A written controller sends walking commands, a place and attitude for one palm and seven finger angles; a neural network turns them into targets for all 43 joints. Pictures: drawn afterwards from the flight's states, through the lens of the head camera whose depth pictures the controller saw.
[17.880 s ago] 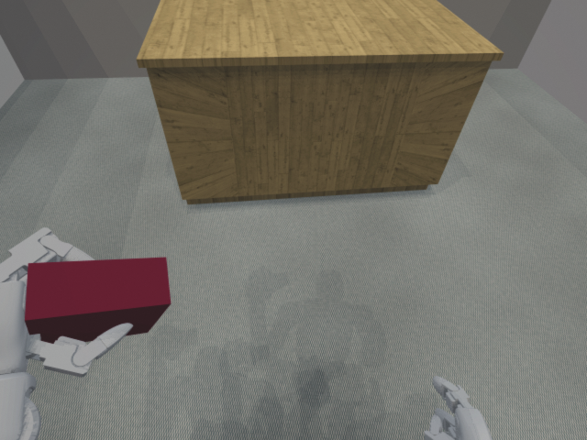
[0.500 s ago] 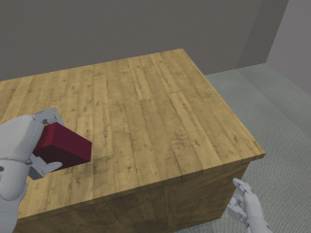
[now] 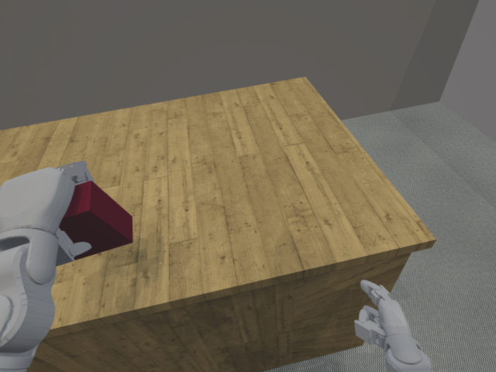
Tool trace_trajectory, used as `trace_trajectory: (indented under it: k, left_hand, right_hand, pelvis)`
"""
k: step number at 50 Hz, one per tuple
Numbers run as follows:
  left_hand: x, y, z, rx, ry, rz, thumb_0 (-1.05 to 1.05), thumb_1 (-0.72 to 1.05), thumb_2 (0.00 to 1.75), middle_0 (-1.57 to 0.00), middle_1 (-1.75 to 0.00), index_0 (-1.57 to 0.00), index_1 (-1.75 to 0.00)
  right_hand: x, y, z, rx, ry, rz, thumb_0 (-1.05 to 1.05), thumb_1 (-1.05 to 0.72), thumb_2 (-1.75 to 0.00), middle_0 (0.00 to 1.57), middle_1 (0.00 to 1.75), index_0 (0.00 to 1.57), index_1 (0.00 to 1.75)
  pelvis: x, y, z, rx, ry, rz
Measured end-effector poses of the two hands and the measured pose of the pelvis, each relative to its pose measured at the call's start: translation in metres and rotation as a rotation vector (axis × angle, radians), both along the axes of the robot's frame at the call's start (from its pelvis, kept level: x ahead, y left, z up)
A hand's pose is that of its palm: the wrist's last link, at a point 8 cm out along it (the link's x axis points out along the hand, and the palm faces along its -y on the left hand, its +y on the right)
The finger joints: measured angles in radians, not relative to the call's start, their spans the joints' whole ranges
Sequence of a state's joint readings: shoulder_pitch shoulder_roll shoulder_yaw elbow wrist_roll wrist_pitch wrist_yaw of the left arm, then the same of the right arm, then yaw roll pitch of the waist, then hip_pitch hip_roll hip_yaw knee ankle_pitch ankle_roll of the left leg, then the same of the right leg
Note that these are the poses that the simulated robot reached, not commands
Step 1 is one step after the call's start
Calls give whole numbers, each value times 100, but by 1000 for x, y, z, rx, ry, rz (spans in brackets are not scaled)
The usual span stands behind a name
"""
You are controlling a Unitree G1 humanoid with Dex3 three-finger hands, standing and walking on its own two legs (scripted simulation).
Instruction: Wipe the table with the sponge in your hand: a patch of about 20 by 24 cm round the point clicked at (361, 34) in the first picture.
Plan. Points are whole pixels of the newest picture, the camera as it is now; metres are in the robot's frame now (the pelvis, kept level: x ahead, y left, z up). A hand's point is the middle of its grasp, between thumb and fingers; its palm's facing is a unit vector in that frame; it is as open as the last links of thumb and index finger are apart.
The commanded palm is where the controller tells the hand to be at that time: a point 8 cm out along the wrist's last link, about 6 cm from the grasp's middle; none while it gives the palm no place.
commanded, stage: turn the palm down, sponge in hand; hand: left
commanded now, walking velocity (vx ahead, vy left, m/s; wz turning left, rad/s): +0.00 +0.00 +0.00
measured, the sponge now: (81, 231) +0.24 +0.31 +0.13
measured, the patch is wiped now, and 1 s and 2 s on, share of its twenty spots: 0.00 0.00 0.00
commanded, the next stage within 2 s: move the sponge above the wiping area in 0.42 s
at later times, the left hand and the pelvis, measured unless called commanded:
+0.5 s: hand (90, 226) +0.24 +0.28 +0.16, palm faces +0.12 -0.09 -0.99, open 9.4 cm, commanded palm +0.19 +0.27 +0.22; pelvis +0.00 -0.01 +0.00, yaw +0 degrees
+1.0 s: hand (105, 238) +0.24 +0.28 +0.12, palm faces -0.01 -0.09 -1.00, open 9.4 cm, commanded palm +0.21 +0.27 +0.21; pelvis +0.01 -0.01 +0.00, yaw +0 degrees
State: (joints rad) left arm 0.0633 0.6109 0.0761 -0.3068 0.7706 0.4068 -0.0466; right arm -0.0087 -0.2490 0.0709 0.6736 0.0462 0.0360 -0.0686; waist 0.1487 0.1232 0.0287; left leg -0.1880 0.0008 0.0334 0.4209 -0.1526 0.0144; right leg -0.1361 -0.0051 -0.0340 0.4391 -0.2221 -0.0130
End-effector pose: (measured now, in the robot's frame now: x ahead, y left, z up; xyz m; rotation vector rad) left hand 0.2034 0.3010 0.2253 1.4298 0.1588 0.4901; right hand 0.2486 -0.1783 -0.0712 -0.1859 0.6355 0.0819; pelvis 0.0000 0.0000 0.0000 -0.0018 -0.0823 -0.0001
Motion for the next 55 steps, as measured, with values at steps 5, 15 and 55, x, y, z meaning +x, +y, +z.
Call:
trace_trajectory:
  k: [5, 15, 55]
  left_hand:
    - [-2, -11, -19, -47, 88, 0, 0, -43, 103, -80, -139, -81, -139]
    - [0, -35, -22, 55, 123, -124, 0, -44, 103, -81, -139, -81, -138]
    - [28, -37, -50, 9, 199, -139, 0, -44, 104, -81, -139, -81, -139]
  right_hand:
    - [3, -4, 2, 13, -28, -13, 2, -90, -90, 20, 30, 20, 29]
    - [5, -13, 4, -15, -33, 1, 1, -90, -90, 20, 30, 20, 30]
    - [13, -20, -1, -33, -4, -31, 1, -91, -90, 20, 30, 19, 29]
  pelvis:
    - [-2, 0, 0, 3, 2, 5]
    - [0, -9, 0, 4, -15, -4]
    - [16, -7, 2, 3, 12, 2]
